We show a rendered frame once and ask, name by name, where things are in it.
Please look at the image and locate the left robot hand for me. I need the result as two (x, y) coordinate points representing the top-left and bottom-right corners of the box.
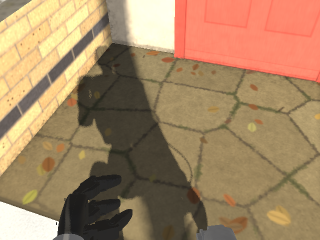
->
(56, 174), (133, 240)

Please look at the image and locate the robot right thigh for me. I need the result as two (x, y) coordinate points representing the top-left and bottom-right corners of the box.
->
(196, 224), (237, 240)

